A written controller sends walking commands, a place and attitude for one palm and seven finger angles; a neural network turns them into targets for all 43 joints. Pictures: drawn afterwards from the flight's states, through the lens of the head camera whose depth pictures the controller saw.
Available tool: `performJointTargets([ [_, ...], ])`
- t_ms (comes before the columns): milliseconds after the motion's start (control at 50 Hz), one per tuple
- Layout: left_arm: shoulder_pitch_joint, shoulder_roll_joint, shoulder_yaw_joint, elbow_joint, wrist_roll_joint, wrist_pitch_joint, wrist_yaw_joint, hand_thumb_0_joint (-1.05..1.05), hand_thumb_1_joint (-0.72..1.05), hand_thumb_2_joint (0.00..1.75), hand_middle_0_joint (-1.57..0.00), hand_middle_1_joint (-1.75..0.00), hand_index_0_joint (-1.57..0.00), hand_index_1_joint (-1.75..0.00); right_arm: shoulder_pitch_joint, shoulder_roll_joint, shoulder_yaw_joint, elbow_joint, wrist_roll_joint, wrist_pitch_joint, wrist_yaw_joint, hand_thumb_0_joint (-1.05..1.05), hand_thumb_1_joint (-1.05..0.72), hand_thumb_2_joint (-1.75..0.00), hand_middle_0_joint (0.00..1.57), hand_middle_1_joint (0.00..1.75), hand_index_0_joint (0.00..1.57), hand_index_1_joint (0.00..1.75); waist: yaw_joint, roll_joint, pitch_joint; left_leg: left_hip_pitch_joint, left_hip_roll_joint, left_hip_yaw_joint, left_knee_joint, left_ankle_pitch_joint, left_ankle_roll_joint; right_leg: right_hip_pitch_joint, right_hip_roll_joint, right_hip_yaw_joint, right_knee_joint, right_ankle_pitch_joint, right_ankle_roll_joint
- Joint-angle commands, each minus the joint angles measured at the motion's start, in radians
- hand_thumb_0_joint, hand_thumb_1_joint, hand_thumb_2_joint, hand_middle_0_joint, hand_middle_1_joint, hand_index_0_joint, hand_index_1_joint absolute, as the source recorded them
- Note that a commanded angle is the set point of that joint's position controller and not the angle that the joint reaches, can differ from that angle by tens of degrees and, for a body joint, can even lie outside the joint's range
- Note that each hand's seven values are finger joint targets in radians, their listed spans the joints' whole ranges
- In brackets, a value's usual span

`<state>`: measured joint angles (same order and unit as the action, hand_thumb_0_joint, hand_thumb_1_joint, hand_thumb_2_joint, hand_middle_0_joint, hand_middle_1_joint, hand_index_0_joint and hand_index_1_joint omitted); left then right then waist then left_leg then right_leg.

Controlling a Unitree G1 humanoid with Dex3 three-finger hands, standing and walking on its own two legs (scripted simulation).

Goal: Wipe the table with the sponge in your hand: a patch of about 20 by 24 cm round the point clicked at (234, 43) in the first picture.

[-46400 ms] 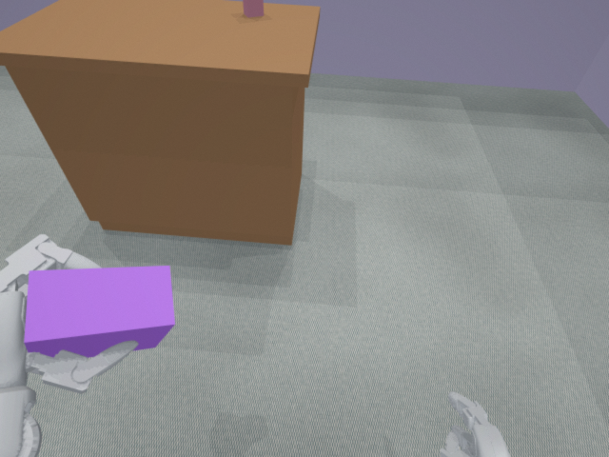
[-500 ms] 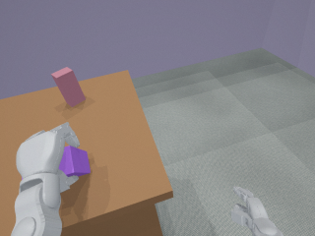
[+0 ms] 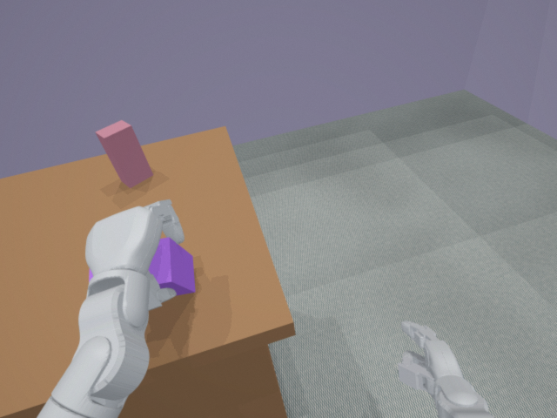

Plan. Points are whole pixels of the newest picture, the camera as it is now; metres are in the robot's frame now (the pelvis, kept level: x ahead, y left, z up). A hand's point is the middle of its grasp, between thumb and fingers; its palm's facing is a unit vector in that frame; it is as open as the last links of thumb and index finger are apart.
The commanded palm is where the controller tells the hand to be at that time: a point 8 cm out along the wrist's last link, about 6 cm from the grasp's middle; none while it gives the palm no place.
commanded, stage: wipe forward along the third lane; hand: left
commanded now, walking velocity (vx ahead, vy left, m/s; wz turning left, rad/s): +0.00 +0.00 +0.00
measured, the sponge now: (152, 275) +0.27 +0.24 +0.09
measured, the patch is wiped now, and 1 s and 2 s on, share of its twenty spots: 0.60 0.75 0.80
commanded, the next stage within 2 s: none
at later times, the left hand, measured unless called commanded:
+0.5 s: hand (169, 242) +0.30 +0.21 +0.13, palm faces +0.04 -0.07 -1.00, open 9.8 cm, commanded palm +0.28 +0.22 +0.17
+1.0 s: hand (170, 225) +0.34 +0.22 +0.13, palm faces -0.06 -0.02 -1.00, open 9.8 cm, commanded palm +0.33 +0.25 +0.16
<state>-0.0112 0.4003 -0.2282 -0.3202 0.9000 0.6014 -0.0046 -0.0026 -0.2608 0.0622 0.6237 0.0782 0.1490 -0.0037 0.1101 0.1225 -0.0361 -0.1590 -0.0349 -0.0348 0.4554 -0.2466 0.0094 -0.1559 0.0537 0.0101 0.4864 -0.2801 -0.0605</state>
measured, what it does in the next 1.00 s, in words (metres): shifts its weight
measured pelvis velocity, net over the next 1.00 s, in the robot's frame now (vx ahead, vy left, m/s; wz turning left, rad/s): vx -0.02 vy -0.06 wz -0.02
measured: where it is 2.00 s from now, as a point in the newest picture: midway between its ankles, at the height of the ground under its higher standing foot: outside the picture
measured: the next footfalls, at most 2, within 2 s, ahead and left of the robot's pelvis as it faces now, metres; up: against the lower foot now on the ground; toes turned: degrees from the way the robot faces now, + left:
none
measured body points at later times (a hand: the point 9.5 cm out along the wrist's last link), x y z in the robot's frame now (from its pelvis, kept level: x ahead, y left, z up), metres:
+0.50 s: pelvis -0.01 -0.03 +0.00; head -0.04 -0.09 +0.44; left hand +0.30 +0.21 +0.19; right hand +0.21 -0.24 -0.10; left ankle +0.00 +0.12 -0.74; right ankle -0.01 -0.08 -0.74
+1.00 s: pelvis -0.02 -0.06 -0.01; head -0.04 -0.12 +0.44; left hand +0.34 +0.22 +0.19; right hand +0.14 -0.32 -0.13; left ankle +0.00 +0.11 -0.74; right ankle -0.01 -0.08 -0.74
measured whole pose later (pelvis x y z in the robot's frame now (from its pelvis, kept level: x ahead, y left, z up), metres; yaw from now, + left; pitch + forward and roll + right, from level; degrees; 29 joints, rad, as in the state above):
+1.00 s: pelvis -0.02 -0.06 -0.01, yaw -1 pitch +2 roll +2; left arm -0.48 0.56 -0.08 0.51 0.89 0.30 -0.11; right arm 0.13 -0.32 0.03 0.71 0.08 0.11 -0.08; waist 0.04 0.10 -0.08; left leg -0.32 -0.01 -0.11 0.55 -0.28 0.05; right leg -0.33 0.13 0.00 0.57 -0.27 -0.14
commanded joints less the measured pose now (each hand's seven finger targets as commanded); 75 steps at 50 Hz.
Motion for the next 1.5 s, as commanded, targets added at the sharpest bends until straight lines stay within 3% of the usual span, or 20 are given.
performJointTargets([
  [0,-0.242,0.084,0.04,-0.072,-0.035,-0.012,0.002,0.0,0.1,1.3,-1.2,-1.6,-1.2,-1.6,-0.248,-0.085,-0.029,-0.179,0.003,-0.044,-0.009,0.0,-0.9,-0.9,0.2,0.3,0.2,0.3,-0.029,-0.178,-0.091,-0.024,0.009,0.024,-0.06,0.128,0.037,0.038,-0.019,0.061,-0.099,0.149,0.012],
  [80,-0.311,0.125,0.066,0.002,-0.019,-0.005,0.003,0.0,0.1,1.3,-1.2,-1.6,-1.2,-1.6,-0.238,-0.091,-0.029,-0.162,0.004,-0.043,-0.022,0.0,-0.9,-0.9,0.2,0.3,0.2,0.3,-0.034,-0.123,-0.093,-0.024,0.004,0.024,-0.068,0.106,0.034,0.025,-0.015,0.071,-0.108,0.109,0.006],
  [220,-0.379,0.133,0.058,0.153,0.006,-0.001,-0.014,0.0,0.1,1.3,-1.2,-1.6,-1.2,-1.6,-0.231,-0.102,-0.027,-0.148,0.006,-0.049,-0.04,0.0,-0.9,-0.9,0.2,0.3,0.2,0.3,-0.04,-0.167,-0.101,-0.045,-0.006,0.03,-0.058,0.08,0.036,0.026,-0.022,0.087,-0.115,0.091,0.012],
  [280,-0.4,0.182,0.092,0.225,0.019,-0.003,-0.019,0.0,0.1,1.3,-1.2,-1.6,-1.2,-1.6,-0.212,-0.111,-0.03,-0.138,0.005,-0.054,-0.043,0.0,-0.9,-0.9,0.2,0.3,0.2,0.3,-0.04,-0.193,-0.113,-0.058,-0.009,0.032,-0.056,0.074,0.034,0.037,-0.025,0.1,-0.114,0.091,0.015],
  [340,-0.425,0.16,0.066,0.287,0.025,-0.014,-0.028,0.0,0.1,1.3,-1.2,-1.6,-1.2,-1.6,-0.218,-0.109,-0.028,-0.134,0.006,-0.063,-0.049,0.0,-0.9,-0.9,0.2,0.3,0.2,0.3,-0.042,-0.203,-0.084,-0.074,-0.013,0.035,-0.05,0.046,0.037,0.013,-0.029,0.103,-0.123,0.056,0.021],
  [440,-0.499,0.197,0.078,0.426,0.049,-0.031,-0.04,0.0,0.1,1.3,-1.2,-1.6,-1.2,-1.6,-0.194,-0.118,-0.031,-0.11,0.005,-0.078,-0.055,0.0,-0.9,-0.9,0.2,0.3,0.2,0.3,-0.046,-0.215,-0.058,-0.09,-0.017,0.038,-0.042,0.019,0.036,-0.017,-0.032,0.115,-0.136,0.004,0.023],
  [540,-0.542,0.227,0.104,0.538,0.036,-0.078,-0.052,0.0,0.1,1.3,-1.2,-1.6,-1.2,-1.6,-0.161,-0.128,-0.039,-0.096,0.001,-0.088,-0.064,0.0,-0.9,-0.9,0.2,0.3,0.2,0.3,-0.053,-0.256,-0.063,-0.12,-0.021,0.037,-0.017,0.007,0.037,-0.016,-0.043,0.142,-0.146,-0.008,0.032],
  [580,-0.582,0.243,0.111,0.556,0.033,-0.101,-0.058,0.0,0.1,1.3,-1.2,-1.6,-1.2,-1.6,-0.142,-0.133,-0.043,-0.089,0.0,-0.088,-0.066,0.0,-0.9,-0.9,0.2,0.3,0.2,0.3,-0.061,-0.231,-0.088,-0.125,-0.022,0.035,-0.014,0.014,0.034,-0.005,-0.047,0.149,-0.141,0.018,0.032],
  [640,-0.578,0.263,0.127,0.644,0.032,-0.135,-0.06,0.0,0.1,1.3,-1.2,-1.6,-1.2,-1.6,-0.12,-0.137,-0.042,-0.085,0.0,-0.091,-0.07,0.0,-0.9,-0.9,0.2,0.3,0.2,0.3,-0.063,-0.245,-0.051,-0.165,-0.02,0.028,-0.001,-0.003,0.034,-0.028,-0.049,0.159,-0.144,-0.007,0.034],
  [680,-0.622,0.264,0.124,0.644,0.043,-0.163,-0.062,0.0,0.1,1.3,-1.2,-1.6,-1.2,-1.6,-0.098,-0.138,-0.05,-0.082,0.0,-0.089,-0.068,0.0,-0.9,-0.9,0.2,0.3,0.2,0.3,-0.07,-0.206,-0.085,-0.165,-0.023,0.029,0.0,0.006,0.035,-0.022,-0.049,0.155,-0.133,0.02,0.032],
  [760,-0.576,0.328,0.186,0.717,0.036,-0.212,-0.053,0.0,0.1,1.3,-1.2,-1.6,-1.2,-1.6,-0.068,-0.148,-0.054,-0.08,-0.004,-0.089,-0.07,0.0,-0.9,-0.9,0.2,0.3,0.2,0.3,-0.063,-0.258,-0.099,-0.223,-0.025,0.021,0.039,0.004,0.035,0.008,-0.066,0.2,-0.118,0.091,0.042],
  [920,-0.674,0.404,0.212,0.857,0.044,-0.282,-0.046,0.0,0.1,1.3,-1.2,-1.6,-1.2,-1.6,-0.008,-0.165,-0.066,-0.063,0.002,-0.084,-0.08,0.0,-0.9,-0.9,0.2,0.3,0.2,0.3,-0.084,-0.254,-0.09,-0.31,-0.03,-0.004,0.078,-0.047,0.037,-0.03,-0.081,0.252,-0.12,0.023,0.05],
  [980,-0.714,0.435,0.231,0.884,0.045,-0.316,-0.048,0.0,0.1,1.3,-1.2,-1.6,-1.2,-1.6,0.013,-0.167,-0.073,-0.057,0.003,-0.081,-0.079,0.0,-0.9,-0.9,0.2,0.3,0.2,0.3,-0.088,-0.225,-0.128,-0.345,-0.035,-0.022,0.099,-0.058,0.036,-0.013,-0.089,0.278,-0.104,0.063,0.057],
  [1120,-0.747,0.498,0.27,0.985,0.035,-0.384,-0.045,0.0,0.1,1.3,-1.2,-1.6,-1.2,-1.6,0.058,-0.169,-0.071,-0.065,0.004,-0.075,-0.086,0.0,-0.9,-0.9,0.2,0.3,0.2,0.3,-0.095,-0.239,-0.164,-0.435,-0.041,-0.042,0.131,-0.098,0.04,0.014,-0.11,0.296,-0.07,0.119,0.098],
  [1160,-0.772,0.546,0.3,1.018,0.04,-0.401,-0.038,0.0,0.1,1.3,-1.2,-1.6,-1.2,-1.6,0.082,-0.176,-0.073,-0.057,0.005,-0.075,-0.088,0.0,-0.9,-0.9,0.2,0.3,0.2,0.3,-0.098,-0.235,-0.179,-0.456,-0.042,-0.046,0.14,-0.103,0.041,0.021,-0.113,0.307,-0.066,0.122,0.104],
  [1300,-0.912,0.639,0.314,1.105,0.061,-0.432,-0.014,0.0,0.1,1.3,-1.2,-1.6,-1.2,-1.6,0.15,-0.195,-0.081,-0.032,0.012,-0.081,-0.094,0.0,-0.9,-0.9,0.2,0.3,0.2,0.3,-0.135,-0.216,-0.217,-0.537,-0.033,-0.054,0.175,-0.149,0.034,0.012,-0.131,0.36,-0.076,-0.011,0.109],
  [1360,-0.967,0.656,0.301,1.148,0.065,-0.434,-0.014,0.0,0.1,1.3,-1.2,-1.6,-1.2,-1.6,0.169,-0.199,-0.08,-0.029,0.019,-0.082,-0.093,0.0,-0.9,-0.9,0.2,0.3,0.2,0.3,-0.144,-0.184,-0.216,-0.557,-0.03,-0.053,0.172,-0.157,0.036,-0.006,-0.121,0.348,-0.082,-0.11,0.077],
  [1420,-0.995,0.682,0.301,1.201,0.067,-0.439,-0.015,0.0,0.1,1.3,-1.2,-1.6,-1.2,-1.6,0.184,-0.202,-0.082,-0.023,0.022,-0.085,-0.091,0.0,-0.9,-0.9,0.2,0.3,0.2,0.3,-0.152,-0.163,-0.222,-0.591,-0.025,-0.058,0.195,-0.174,0.029,-0.006,-0.137,0.388,-0.093,-0.16,0.107],
  [1460,-1.026,0.712,0.313,1.218,0.071,-0.452,-0.02,0.0,0.1,1.3,-1.2,-1.6,-1.2,-1.6,0.203,-0.207,-0.082,-0.015,0.02,-0.089,-0.089,0.0,-0.9,-0.9,0.2,0.3,0.2,0.3,-0.157,-0.153,-0.241,-0.611,-0.018,-0.064,0.211,-0.179,0.024,0.007,-0.145,0.403,-0.081,-0.127,0.093],
  [1480,-1.031,0.719,0.321,1.22,0.064,-0.455,-0.023,0.0,0.1,1.3,-1.2,-1.6,-1.2,-1.6,0.205,-0.208,-0.086,-0.019,0.021,-0.089,-0.089,0.0,-0.9,-0.9,0.2,0.3,0.2,0.3,-0.165,-0.193,-0.255,-0.628,-0.016,-0.071,0.223,-0.184,0.019,0.026,-0.155,0.423,-0.073,-0.093,0.084],
])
